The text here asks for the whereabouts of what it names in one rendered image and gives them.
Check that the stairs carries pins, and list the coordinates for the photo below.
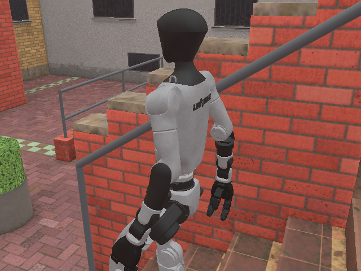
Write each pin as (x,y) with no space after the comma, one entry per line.
(306,246)

